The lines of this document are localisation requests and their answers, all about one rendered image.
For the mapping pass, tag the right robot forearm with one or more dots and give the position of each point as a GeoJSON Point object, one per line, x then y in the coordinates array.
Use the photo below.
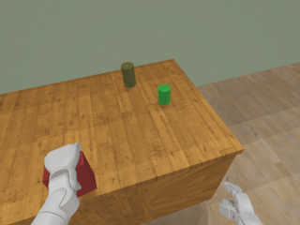
{"type": "Point", "coordinates": [248, 218]}

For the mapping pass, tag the table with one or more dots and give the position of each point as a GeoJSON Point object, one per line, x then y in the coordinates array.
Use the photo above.
{"type": "Point", "coordinates": [149, 160]}

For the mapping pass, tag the sponge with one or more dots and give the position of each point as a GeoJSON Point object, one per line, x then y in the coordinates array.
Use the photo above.
{"type": "Point", "coordinates": [85, 176]}

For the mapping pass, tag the robot right hand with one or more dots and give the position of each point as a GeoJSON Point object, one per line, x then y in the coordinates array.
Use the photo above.
{"type": "Point", "coordinates": [241, 203]}

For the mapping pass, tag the robot left hand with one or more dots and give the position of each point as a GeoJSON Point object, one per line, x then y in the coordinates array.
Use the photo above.
{"type": "Point", "coordinates": [65, 156]}

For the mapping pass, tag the left robot forearm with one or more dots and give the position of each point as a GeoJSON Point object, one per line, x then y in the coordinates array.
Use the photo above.
{"type": "Point", "coordinates": [62, 201]}

